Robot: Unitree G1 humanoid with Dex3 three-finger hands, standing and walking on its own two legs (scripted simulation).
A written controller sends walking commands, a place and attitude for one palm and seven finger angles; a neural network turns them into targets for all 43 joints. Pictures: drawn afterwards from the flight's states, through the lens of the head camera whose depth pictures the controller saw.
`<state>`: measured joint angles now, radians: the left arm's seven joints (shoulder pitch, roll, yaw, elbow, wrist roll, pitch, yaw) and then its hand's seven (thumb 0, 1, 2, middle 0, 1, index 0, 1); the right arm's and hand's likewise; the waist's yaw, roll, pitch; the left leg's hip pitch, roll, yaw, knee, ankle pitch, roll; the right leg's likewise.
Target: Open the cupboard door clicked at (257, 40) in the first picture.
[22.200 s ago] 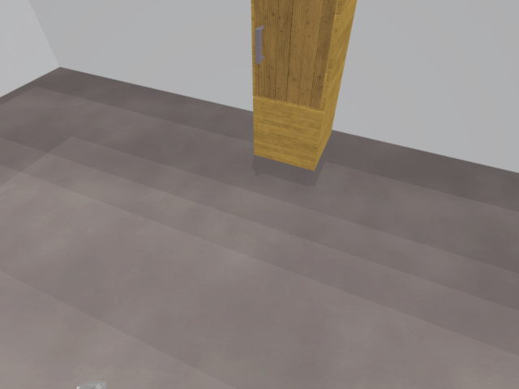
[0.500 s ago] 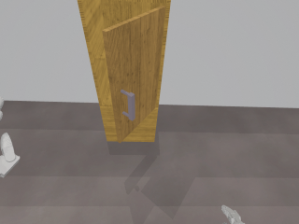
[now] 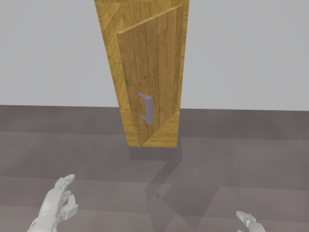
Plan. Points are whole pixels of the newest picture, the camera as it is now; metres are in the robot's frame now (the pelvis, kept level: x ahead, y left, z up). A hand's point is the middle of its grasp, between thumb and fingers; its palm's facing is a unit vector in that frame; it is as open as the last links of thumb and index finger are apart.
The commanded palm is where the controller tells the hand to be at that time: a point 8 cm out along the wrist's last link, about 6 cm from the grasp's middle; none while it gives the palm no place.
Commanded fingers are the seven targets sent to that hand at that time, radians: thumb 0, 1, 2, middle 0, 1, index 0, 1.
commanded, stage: let the arm hang, fingers relaxed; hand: left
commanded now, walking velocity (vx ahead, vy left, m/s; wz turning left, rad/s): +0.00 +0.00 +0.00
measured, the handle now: (145, 108) +0.61 +0.08 -0.07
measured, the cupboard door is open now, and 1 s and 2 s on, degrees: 54 54 54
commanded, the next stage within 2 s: look to check the result in 0.94 s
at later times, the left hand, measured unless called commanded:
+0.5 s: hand out of the picture -0.04 +0.20 -0.16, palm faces +0.02 -0.97 -0.26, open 7.3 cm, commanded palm none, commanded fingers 0.00 0.90 0.90 -0.20 -0.30 -0.20 -0.30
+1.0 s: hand out of the picture +0.00 +0.17 -0.16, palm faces +0.03 -0.98 -0.20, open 7.4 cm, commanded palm none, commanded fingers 0.00 0.90 0.90 -0.20 -0.30 -0.20 -0.30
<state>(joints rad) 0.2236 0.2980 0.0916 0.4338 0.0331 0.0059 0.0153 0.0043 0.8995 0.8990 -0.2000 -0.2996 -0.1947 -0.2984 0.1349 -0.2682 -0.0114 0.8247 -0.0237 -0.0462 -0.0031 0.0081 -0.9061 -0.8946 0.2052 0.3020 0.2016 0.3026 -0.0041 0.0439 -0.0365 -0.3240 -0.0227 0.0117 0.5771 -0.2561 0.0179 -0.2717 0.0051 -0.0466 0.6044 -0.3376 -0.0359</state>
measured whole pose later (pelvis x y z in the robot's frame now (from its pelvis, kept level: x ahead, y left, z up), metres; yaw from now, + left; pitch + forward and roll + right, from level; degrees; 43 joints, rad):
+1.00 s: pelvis +0.00 -0.01 +0.01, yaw +0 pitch -2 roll +0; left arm 0.26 0.15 0.01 1.14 0.01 0.00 0.03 0.01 0.91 0.90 -0.20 -0.30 -0.20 -0.30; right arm 0.29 -0.13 0.00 1.14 -0.02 0.01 -0.04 0.00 -0.91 -0.89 0.20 0.30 0.20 0.30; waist -0.01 0.01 0.04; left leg -0.21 -0.01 0.00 0.41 -0.17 0.01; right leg -0.15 0.03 -0.05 0.42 -0.24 -0.04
